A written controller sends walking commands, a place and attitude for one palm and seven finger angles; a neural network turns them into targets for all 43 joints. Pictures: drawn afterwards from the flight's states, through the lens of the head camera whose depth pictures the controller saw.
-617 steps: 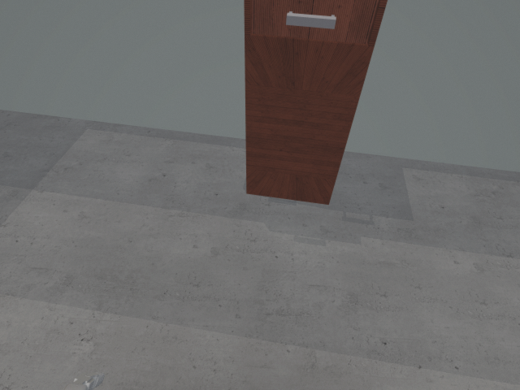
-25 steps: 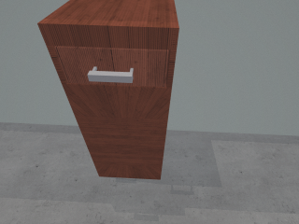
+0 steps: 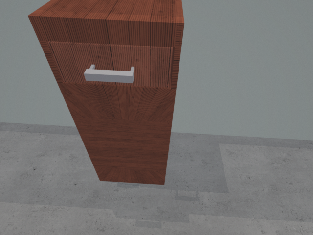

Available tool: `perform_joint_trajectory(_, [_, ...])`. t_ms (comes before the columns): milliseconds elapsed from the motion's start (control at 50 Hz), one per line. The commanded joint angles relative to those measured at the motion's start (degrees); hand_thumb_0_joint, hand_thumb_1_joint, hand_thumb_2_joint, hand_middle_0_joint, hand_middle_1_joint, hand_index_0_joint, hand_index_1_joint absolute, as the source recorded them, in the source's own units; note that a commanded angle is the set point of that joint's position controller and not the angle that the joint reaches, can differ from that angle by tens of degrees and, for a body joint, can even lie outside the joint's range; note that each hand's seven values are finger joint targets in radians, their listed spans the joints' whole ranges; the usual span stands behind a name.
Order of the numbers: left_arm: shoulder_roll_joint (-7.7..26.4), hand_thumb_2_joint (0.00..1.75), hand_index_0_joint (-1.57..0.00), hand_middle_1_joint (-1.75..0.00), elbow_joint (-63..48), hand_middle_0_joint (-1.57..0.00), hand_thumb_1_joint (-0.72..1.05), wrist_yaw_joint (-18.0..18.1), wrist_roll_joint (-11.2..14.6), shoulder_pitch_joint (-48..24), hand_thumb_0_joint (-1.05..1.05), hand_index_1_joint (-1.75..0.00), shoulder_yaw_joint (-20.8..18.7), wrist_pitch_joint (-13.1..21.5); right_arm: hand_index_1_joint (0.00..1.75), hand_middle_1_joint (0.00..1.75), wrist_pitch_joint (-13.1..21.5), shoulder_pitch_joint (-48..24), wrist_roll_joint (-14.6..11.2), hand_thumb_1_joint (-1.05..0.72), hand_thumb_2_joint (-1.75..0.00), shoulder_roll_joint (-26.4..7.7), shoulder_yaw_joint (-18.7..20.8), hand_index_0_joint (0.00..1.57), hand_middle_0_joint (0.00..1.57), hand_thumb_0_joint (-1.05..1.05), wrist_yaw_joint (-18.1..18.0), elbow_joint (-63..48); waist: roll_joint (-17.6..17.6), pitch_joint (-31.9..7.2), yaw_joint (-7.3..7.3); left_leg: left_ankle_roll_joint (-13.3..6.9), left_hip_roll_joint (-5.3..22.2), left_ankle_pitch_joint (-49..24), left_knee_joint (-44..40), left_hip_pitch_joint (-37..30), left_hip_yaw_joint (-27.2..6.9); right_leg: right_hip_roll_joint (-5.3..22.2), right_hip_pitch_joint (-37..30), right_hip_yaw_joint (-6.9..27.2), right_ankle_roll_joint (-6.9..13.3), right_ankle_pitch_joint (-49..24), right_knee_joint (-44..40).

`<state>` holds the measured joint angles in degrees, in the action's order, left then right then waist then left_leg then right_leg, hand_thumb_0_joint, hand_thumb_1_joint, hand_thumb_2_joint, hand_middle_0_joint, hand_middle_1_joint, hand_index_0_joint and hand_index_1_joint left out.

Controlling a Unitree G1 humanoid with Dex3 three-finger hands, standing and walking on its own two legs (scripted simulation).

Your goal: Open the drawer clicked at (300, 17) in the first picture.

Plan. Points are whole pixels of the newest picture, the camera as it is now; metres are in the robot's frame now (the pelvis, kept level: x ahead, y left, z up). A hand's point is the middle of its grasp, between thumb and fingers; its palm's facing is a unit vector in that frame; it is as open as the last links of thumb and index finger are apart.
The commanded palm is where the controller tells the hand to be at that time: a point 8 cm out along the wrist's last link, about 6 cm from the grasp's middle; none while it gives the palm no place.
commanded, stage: come to a stop and stand still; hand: left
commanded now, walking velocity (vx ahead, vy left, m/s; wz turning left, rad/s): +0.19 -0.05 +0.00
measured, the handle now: (111, 72) +0.56 +0.19 +0.13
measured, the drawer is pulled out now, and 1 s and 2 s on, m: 0.00 0.00 0.00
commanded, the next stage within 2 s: look again from close up in 1.24 s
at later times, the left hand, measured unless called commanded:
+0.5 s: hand out of the picture +0.07 +0.19 -0.16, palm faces +0.06 -0.97 -0.25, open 7.3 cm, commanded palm none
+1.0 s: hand out of the picture -0.03 +0.16 -0.17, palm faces +0.08 -0.98 -0.18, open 7.3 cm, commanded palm none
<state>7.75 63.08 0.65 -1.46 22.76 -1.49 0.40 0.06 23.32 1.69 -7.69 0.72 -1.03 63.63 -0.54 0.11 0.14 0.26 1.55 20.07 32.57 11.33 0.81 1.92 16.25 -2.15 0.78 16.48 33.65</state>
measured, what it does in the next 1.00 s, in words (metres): stands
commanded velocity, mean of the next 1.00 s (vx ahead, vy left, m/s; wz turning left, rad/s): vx -0.05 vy -0.01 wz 0.00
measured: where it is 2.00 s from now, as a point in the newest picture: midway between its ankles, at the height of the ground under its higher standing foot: outside the picture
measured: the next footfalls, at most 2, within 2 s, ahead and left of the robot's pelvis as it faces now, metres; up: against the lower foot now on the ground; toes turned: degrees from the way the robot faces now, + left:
none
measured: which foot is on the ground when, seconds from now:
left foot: down 0.00-1.00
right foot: down 0.00-1.00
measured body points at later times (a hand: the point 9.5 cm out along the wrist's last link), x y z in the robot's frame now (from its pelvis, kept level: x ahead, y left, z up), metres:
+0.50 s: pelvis +0.05 +0.00 +0.01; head +0.07 -0.01 +0.46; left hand +0.07 +0.24 -0.14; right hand +0.05 -0.22 -0.15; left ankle -0.02 +0.12 -0.72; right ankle +0.03 -0.11 -0.72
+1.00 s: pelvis -0.02 -0.01 +0.01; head -0.02 +0.00 +0.46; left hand -0.03 +0.22 -0.15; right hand -0.01 -0.23 -0.15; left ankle +0.00 +0.11 -0.73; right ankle +0.03 -0.11 -0.73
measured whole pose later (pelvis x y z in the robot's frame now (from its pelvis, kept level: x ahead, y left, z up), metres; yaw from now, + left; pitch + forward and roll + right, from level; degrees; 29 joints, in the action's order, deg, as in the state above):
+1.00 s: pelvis -0.02 -0.01 +0.01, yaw +1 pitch -2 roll +0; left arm 8.8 61.1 1.6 -1.1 18.4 -0.8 -0.6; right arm -0.3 16.6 1.2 -8.0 0.6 -1.4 62.5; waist -1.1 0.8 1.2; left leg -0.4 1.2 12.1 25.0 11.3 4.0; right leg 2.0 13.7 -6.1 0.9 9.4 24.6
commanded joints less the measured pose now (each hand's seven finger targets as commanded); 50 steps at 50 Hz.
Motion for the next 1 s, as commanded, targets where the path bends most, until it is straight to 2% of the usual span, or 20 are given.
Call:
perform_joint_trajectory(0, [6.6, 0.9, -0.2, -0.3, -1.2, -0.2, 0.9, 0.2, 0.3, 6.3, 0.0, -0.3, -1.6, 1.6, 0.3, 0.3, 2.1, 0.1, -0.4, -0.9, -0.9, -2.8, 0.3, 0.2, 0.2, 0.0, -0.1, -3.6, -6.7, 7.7, 1.56, -2.9, -1.1, 5.2, 1.5, 14.6, 1.7, 7.8, -4.8, 13.5, 6.2, 14.8, -13.4])
perform_joint_trajectory(40, [7.9, 0.9, -0.2, -0.3, -0.8, -0.2, 0.9, 0.5, 0.3, 7.2, 0.0, -0.3, -2.1, 1.6, 0.3, 0.3, 1.9, 0.3, -0.4, -0.9, -0.9, -2.0, 0.4, 0.2, 0.2, 0.0, 0.0, -3.9, -8.6, 7.0, 0.72, -2.8, -1.1, 5.0, 6.7, 12.8, 3.8, 11.2, -2.6, 17.1, 8.1, 18.6, -17.0])
perform_joint_trajectory(80, [6.6, 0.9, -0.2, -0.3, -1.9, -0.2, 0.9, 0.6, 0.3, 3.4, 0.0, -0.3, -1.9, 1.4, 0.3, 0.3, 2.4, 2.3, -0.4, -0.9, -0.9, -1.5, 0.0, 0.2, 0.2, 0.0, 0.1, -2.9, -5.8, 7.7, -1.42, -2.9, -0.4, 1.1, -0.1, 5.7, 3.1, 9.0, 3.3, 11.6, 7.0, 12.4, -12.6])
perform_joint_trajectory(100, [4.5, 0.9, -0.2, -0.3, -2.4, -0.2, 0.9, 0.5, 0.3, 1.4, 0.0, -0.3, -1.4, 1.3, 0.3, 0.3, 2.8, 4.8, -0.6, -0.9, -0.9, -2.0, -0.2, 0.2, 0.2, 0.0, -0.1, -1.5, 0.1, 7.9, -2.38, -3.0, 1.6, -6.2, -5.4, 0.6, 0.1, 5.2, 6.3, 6.1, 5.0, 5.3, -6.3])
perform_joint_trajectory(140, [1.0, 0.9, -0.2, -0.3, -3.1, -0.2, 0.9, 0.8, 0.3, 0.6, 0.0, -0.3, -0.3, 1.3, 0.3, 0.3, 3.3, 9.9, -0.5, -0.9, -0.9, -6.6, 0.3, 0.2, 0.2, 0.0, -1.3, 1.2, 16.6, 5.2, -2.54, -7.3, 13.6, -37.9, -10.4, -5.2, -12.0, -1.1, 8.0, -4.1, 0.5, 1.6, 6.3])
perform_joint_trajectory(180, [1.4, 0.9, -0.2, -0.3, -2.0, -0.2, 0.9, 1.1, 0.8, 1.3, 0.0, -0.3, -0.5, 1.4, 0.3, 0.3, 2.7, 5.0, -0.6, -0.9, -0.9, -6.4, -0.1, 0.2, 0.2, 0.0, -2.1, 0.7, 13.7, 4.7, -0.49, -7.6, 12.9, -59.5, -5.1, -6.1, -7.1, 0.0, 2.9, -2.9, 0.8, 2.7, 0.5])
perform_joint_trajectory(240, [3.9, 0.9, -0.2, -0.3, 0.3, -0.2, 0.9, 1.4, 1.1, 6.0, 0.0, -0.3, -0.7, 1.9, 0.3, 0.3, 2.5, 0.7, -1.6, -0.9, -0.9, -4.2, 0.1, 0.2, 0.2, 0.0, -2.7, -1.9, -0.8, 2.9, 0.77, -1.2, 4.9, -42.8, -0.9, 2.0, 0.3, 4.8, -10.4, 1.9, 1.3, -42.8, -2.3])
perform_joint_trajectory(280, [5.2, 0.9, -0.2, -0.3, -0.9, -0.2, 0.9, 1.7, 0.9, 3.9, 0.0, -0.3, -1.1, 1.2, 0.3, 0.3, 1.9, 0.7, -1.7, -0.9, -0.9, -4.2, 0.9, 0.2, 0.2, 0.0, -2.8, -1.9, -2.6, 0.9, 0.01, -0.6, 4.0, -36.5, -3.1, 1.4, 0.9, 6.5, -11.4, 1.2, 0.8, -51.6, 1.0])
perform_joint_trajectory(380, [4.9, 0.9, -0.2, -0.3, -5.4, -0.2, 0.9, 2.0, 0.4, -1.5, 0.0, -0.3, -1.8, -0.4, 0.3, 0.3, 0.8, 0.7, -1.1, -0.9, -0.9, -6.3, 2.8, 0.2, 0.2, 0.0, -2.8, -2.2, 4.1, 0.7, -0.82, -2.4, 7.3, -53.4, -3.3, -6.4, 0.9, 2.8, -1.6, -1.4, -0.6, -29.0, 5.0])
perform_joint_trajectory(460, [3.6, 0.9, -0.2, -0.3, -8.1, -0.2, 0.9, 1.4, 0.3, -4.1, 0.0, -0.3, -2.2, -0.8, 0.3, 0.3, 0.6, -2.0, -0.4, -0.9, -0.9, -6.9, 3.2, 0.2, 0.2, 0.0, -2.4, -4.1, 6.9, 3.5, -0.08, -5.4, 9.5, -52.1, -4.0, -7.0, -1.3, 1.0, 1.3, -1.8, -0.5, -7.1, 0.4])
perform_joint_trajectory(500, [5.3, 0.9, -0.2, -0.3, -7.4, -0.2, 0.9, 1.4, 0.2, -1.1, 0.0, -0.3, -2.4, -0.1, 0.3, 0.3, 0.6, -2.8, -0.6, -0.9, -0.9, -6.1, 2.9, 0.2, 0.2, 0.0, -2.2, -5.1, 1.5, 0.4, 0.94, -3.3, 6.1, -39.3, 0.0, -2.3, 1.1, 3.8, -6.2, 0.8, 0.3, -28.9, -3.0])
perform_joint_trajectory(540, [8.6, 0.9, -0.2, -0.3, -6.2, -0.2, 0.9, 1.8, 0.2, 1.7, 0.0, -0.3, -2.5, 0.5, 0.3, 0.3, 0.0, -2.1, -1.4, -0.9, -0.9, -2.7, 2.4, 0.2, 0.2, 0.0, -1.8, -5.6, -10.8, -4.3, 1.27, -0.2, 0.2, -3.2, 6.4, 6.7, 3.3, 13.9, -15.1, 8.2, 6.0, -53.6, -4.6])
perform_joint_trajectory(560, [9.2, 0.9, -0.2, -0.3, -6.1, -0.2, 0.9, 1.9, 0.2, 1.6, 0.0, -0.3, -2.3, 0.5, 0.3, 0.3, -0.4, -3.9, -1.6, -0.9, -0.9, -1.8, 2.2, 0.2, 0.2, 0.0, -1.6, -6.1, -13.0, -5.2, 1.97, 0.0, -0.3, 10.9, 10.8, 8.8, 1.9, 17.1, -15.8, 10.1, 9.1, -55.5, -6.6])
perform_joint_trajectory(620, [8.4, 0.9, -0.2, -0.3, -7.5, -0.2, 0.9, 2.2, -0.2, -3.7, 0.0, -0.3, -1.7, 0.6, 0.3, 0.3, -0.4, -6.0, -1.7, -0.9, -0.9, -2.5, 1.9, 0.2, 0.2, 0.0, -1.3, -5.8, -13.9, -4.4, 0.81, 0.2, 0.5, 10.8, 12.0, 8.7, 0.6, 15.1, -11.7, 9.1, 11.1, -47.4, -7.2])
perform_joint_trajectory(680, [8.3, 0.9, -0.2, -0.3, -9.3, -0.2, 0.9, 1.8, 0.6, -9.6, 0.0, -0.3, -1.6, -0.3, 0.3, 0.3, -0.1, -1.0, -1.4, -0.9, -0.9, -1.9, 1.3, 0.2, 0.2, 0.0, -0.7, -2.8, -7.3, -0.7, -2.65, 0.2, 0.5, -7.1, -5.9, -4.4, 2.3, 10.0, 1.6, 5.3, 5.8, -17.4, -7.4])
perform_joint_trajectory(720, [4.9, 0.9, -0.2, -0.3, -9.9, -0.2, 0.9, 1.3, 1.2, -8.3, 0.0, -0.3, -1.1, -1.2, 0.3, 0.3, 0.7, -3.4, -0.4, -0.9, -0.9, -5.9, 1.4, 0.2, 0.2, 0.0, -0.9, -3.5, 9.1, 3.8, -0.23, -3.7, 9.4, -9.5, -14.8, 3.7, -8.8, 2.2, 1.7, 1.4, 0.6, -0.2, -5.2])
perform_joint_trajectory(740, [3.9, 0.9, -0.2, -0.3, -9.4, -0.2, 0.9, 1.3, 0.9, -6.9, 0.0, -0.3, -0.9, -1.3, 0.3, 0.3, 0.7, -6.2, -0.2, -0.9, -0.9, -6.8, 1.3, 0.2, 0.2, 0.0, -0.7, -4.3, 10.4, 5.0, 1.15, -5.6, 12.0, -5.3, -18.1, 9.9, -10.9, 1.6, -3.5, -0.1, -0.1, 1.3, -4.4])
perform_joint_trajectory(820, [4.3, 0.9, -0.2, -0.3, -5.9, -0.2, 0.9, 0.8, 0.3, -3.2, 0.0, -0.3, -0.2, -1.0, 0.3, 0.3, 0.5, -9.2, -0.6, -0.9, -0.9, -5.5, 0.7, 0.2, 0.2, 0.0, -0.5, -4.7, 7.4, 8.7, 2.25, -2.7, 6.2, 9.1, -19.5, 14.2, -6.0, 2.5, -6.8, 1.9, 0.4, -1.4, -9.8])
perform_joint_trajectory(920, [5.6, 0.9, -0.2, -0.3, -4.6, -0.2, 0.9, 0.8, 0.4, -2.6, 0.0, -0.3, 0.1, -0.1, 0.3, 0.3, 0.2, -4.1, -0.6, -0.9, -0.9, -4.9, 0.5, 0.2, 0.2, 0.0, -0.3, -3.1, -0.8, 6.0, 0.37, -1.9, 3.7, 5.1, -16.1, 7.1, -2.9, 4.2, -2.5, 4.0, 0.2, 6.8, -17.0])
perform_joint_trajectory(980, [5.2, 0.9, -0.2, -0.3, -3.9, -0.2, 0.9, 0.9, 0.4, -1.9, 0.0, -0.3, 0.1, 0.1, 0.3, 0.3, 0.3, -2.2, -0.6, -0.9, -0.9, -4.6, 0.3, 0.2, 0.2, 0.0, -0.3, -2.3, -0.8, 5.5, -0.03, -1.9, 3.5, 4.2, -15.9, 5.8, -2.5, 4.3, -1.2, 3.9, 0.1, 8.1, -18.0])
